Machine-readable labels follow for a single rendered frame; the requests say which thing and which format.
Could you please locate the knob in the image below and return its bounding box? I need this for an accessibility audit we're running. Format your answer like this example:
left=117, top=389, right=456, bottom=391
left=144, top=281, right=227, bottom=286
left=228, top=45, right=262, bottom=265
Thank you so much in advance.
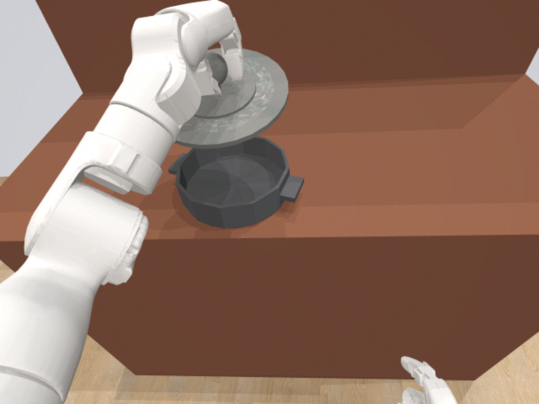
left=206, top=52, right=227, bottom=86

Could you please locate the lid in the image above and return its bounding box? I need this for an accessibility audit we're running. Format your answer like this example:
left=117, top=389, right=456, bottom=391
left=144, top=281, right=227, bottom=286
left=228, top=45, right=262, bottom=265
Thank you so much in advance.
left=174, top=48, right=289, bottom=149

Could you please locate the robot right hand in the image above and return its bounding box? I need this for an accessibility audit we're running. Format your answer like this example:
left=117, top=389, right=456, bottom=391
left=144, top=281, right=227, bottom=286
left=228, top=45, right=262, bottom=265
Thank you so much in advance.
left=398, top=356, right=458, bottom=404

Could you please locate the table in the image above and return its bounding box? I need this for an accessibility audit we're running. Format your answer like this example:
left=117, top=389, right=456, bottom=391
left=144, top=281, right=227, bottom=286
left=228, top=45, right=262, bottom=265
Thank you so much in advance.
left=0, top=0, right=539, bottom=380

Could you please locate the left robot upper arm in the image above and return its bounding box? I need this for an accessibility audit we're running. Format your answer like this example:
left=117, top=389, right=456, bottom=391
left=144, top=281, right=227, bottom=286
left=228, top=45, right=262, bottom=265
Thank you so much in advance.
left=0, top=180, right=149, bottom=404

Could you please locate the robot left hand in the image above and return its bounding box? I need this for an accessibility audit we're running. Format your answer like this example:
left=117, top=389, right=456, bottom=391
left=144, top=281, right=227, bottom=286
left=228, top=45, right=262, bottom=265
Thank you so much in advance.
left=174, top=0, right=243, bottom=98

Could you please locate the pot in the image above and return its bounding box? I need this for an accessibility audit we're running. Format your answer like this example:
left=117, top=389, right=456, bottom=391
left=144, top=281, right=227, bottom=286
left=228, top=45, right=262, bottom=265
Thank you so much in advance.
left=168, top=136, right=304, bottom=229

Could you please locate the left robot forearm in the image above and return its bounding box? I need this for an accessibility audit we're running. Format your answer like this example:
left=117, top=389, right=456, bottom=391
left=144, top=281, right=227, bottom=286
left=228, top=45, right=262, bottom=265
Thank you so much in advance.
left=24, top=7, right=208, bottom=256

